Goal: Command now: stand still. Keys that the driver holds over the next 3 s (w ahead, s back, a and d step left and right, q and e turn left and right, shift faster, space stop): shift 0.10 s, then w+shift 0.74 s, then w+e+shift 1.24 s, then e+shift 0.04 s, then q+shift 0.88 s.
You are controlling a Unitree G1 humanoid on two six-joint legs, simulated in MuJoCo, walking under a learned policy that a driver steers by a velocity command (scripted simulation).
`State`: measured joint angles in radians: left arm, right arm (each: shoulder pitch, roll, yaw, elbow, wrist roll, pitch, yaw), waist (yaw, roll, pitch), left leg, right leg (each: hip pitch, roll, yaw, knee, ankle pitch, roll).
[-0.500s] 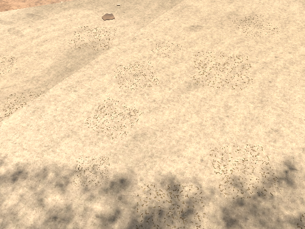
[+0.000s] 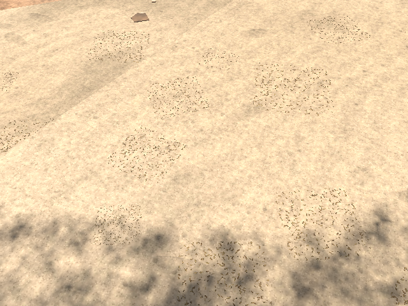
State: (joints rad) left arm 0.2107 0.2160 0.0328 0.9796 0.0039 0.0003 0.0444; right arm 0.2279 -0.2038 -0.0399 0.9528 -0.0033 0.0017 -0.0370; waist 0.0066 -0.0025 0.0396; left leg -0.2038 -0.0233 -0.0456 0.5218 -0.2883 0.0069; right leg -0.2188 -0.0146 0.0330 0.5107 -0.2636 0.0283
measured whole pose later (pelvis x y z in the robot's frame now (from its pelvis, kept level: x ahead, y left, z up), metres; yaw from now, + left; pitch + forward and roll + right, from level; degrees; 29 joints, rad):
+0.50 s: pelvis +0.10 -0.05 +0.01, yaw +0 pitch +3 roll +0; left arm 0.45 0.20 0.04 1.04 0.03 -0.09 -0.01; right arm 0.16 -0.24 -0.06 0.89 -0.05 -0.06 0.05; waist 0.05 0.04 -0.06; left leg -0.57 0.05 0.01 1.11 -0.21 0.07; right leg -0.11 0.02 -0.05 0.37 -0.31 -0.04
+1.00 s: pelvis +0.48 +0.01 +0.00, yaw -4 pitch +0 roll +2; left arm 0.23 0.24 0.06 0.90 0.02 -0.06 -0.04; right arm 0.40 -0.25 -0.06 1.01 -0.03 -0.10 0.02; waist -0.01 -0.03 0.01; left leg -0.10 -0.08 0.17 0.37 -0.28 0.09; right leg -0.65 -0.10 0.05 1.24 -0.14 -0.11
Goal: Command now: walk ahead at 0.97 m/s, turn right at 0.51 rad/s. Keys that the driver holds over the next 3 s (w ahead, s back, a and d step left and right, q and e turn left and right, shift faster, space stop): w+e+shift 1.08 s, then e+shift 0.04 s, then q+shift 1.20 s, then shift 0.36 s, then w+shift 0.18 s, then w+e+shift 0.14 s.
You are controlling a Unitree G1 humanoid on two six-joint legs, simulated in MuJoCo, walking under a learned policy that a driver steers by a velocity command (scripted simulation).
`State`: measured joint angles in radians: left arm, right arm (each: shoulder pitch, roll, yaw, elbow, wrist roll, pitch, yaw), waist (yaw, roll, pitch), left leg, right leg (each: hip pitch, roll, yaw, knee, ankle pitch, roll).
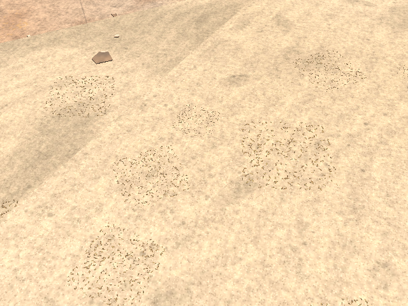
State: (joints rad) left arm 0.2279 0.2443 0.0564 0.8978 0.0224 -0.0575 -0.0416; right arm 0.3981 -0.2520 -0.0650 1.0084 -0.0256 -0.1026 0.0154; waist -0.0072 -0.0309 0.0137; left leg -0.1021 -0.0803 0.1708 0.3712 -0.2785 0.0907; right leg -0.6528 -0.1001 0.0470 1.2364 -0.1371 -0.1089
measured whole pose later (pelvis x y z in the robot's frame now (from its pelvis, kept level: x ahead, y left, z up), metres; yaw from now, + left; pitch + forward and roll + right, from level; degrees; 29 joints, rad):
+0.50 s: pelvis +0.46 -0.04 +0.00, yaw -24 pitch +1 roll -1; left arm 0.47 0.28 0.07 0.94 0.01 -0.06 -0.01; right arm 0.00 -0.22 0.02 0.65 -0.06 -0.08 0.02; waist 0.07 0.00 0.02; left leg -0.72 0.16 -0.11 0.97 -0.18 -0.06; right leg -0.07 0.22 0.10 0.37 -0.29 -0.19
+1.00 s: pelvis +0.88 -0.20 -0.01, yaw -52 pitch +2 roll +3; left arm -0.05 0.32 0.03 0.58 0.03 0.00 -0.09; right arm 0.54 -0.30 -0.05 0.92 -0.03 -0.11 0.00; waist -0.08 -0.05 0.02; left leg 0.15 0.00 0.28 0.23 -0.38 -0.03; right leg -0.81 -0.06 -0.09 0.98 -0.04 -0.13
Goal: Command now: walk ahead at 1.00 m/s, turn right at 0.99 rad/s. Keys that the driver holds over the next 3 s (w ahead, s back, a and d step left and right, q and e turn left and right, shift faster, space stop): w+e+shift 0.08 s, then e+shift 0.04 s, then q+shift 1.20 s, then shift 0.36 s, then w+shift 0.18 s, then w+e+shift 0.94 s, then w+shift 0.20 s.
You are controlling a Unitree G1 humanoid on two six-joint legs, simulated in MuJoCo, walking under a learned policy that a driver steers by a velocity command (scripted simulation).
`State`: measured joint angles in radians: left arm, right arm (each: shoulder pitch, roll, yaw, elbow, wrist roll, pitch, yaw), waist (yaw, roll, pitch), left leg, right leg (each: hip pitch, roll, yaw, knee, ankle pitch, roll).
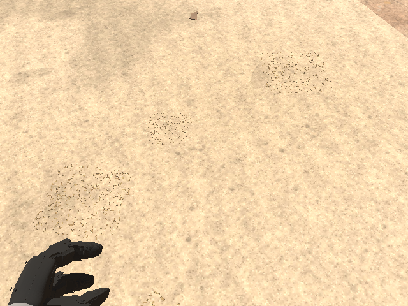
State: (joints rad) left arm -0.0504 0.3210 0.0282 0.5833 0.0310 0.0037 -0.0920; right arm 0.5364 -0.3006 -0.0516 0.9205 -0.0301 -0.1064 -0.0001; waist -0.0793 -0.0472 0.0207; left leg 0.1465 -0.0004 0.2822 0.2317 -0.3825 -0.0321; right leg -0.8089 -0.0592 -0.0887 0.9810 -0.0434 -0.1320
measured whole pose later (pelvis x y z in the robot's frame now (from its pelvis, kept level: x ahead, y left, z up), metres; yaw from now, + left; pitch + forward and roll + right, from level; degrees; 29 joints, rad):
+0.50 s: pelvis +0.38 -0.01 +0.00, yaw -7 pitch +1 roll -1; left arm 0.20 0.25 0.04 0.77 0.01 -0.04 0.07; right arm 0.18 -0.28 -0.06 0.71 0.02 -0.08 0.05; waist 0.03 0.05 0.06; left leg -0.64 0.02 0.07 0.62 0.11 -0.01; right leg -0.04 0.10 -0.17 0.45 -0.42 -0.11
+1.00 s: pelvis +0.54 -0.07 +0.01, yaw +21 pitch +2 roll -1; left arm 0.10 0.28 0.07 0.72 0.00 -0.03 0.02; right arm 0.16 -0.35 -0.11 0.53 0.03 0.07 -0.04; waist -0.02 0.03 0.04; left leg -0.40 -0.23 -0.35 0.59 -0.23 0.03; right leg -0.36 0.07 0.17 0.48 -0.12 0.02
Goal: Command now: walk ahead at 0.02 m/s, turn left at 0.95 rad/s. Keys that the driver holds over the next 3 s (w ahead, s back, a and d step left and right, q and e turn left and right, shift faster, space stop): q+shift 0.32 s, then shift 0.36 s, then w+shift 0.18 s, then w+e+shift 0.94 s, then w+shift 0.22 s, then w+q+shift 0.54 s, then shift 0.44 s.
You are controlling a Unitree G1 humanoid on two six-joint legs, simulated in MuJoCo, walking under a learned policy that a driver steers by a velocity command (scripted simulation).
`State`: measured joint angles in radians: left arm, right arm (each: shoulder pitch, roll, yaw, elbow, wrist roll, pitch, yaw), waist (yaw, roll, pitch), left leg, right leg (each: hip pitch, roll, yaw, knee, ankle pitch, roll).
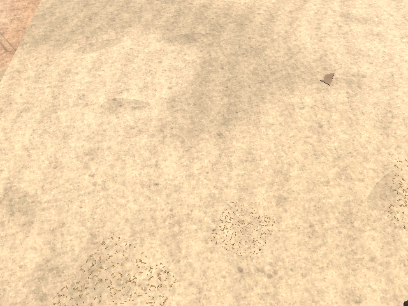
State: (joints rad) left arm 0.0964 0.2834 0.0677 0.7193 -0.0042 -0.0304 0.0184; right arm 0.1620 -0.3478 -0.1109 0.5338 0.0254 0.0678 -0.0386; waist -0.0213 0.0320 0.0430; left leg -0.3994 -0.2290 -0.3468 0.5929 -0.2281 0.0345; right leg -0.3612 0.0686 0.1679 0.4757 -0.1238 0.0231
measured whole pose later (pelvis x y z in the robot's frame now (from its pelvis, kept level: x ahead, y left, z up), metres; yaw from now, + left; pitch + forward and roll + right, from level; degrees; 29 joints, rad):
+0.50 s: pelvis +0.01 +0.01 +0.00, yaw +26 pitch +3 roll -1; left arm 0.15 0.33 0.09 0.73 0.00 0.01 0.01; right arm 0.14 -0.30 -0.07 0.55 0.00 0.06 0.01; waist 0.03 -0.02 0.06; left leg -0.35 0.02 0.02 0.61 -0.29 0.03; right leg -0.38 -0.13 -0.14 0.80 -0.48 0.06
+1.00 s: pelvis +0.09 +0.03 +0.01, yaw +27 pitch +3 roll +0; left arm 0.42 0.26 0.05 0.81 0.02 -0.05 -0.03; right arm 0.20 -0.29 -0.05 0.67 -0.06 -0.03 0.04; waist 0.06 0.05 -0.07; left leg -0.51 0.01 -0.01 0.99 -0.32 0.02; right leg -0.18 0.02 0.00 0.47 -0.35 -0.05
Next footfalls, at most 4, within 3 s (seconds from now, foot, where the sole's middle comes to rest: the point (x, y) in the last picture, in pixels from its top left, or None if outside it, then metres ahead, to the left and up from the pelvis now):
0.46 left None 0.01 0.13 -0.77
0.88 right None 0.11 -0.07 -0.77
1.24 left None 0.30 0.28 -0.77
1.72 right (183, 221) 0.74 0.11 -0.77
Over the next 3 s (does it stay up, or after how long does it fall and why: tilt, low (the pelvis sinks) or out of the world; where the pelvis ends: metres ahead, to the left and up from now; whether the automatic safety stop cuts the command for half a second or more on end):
stays up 1.66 -0.04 -0.01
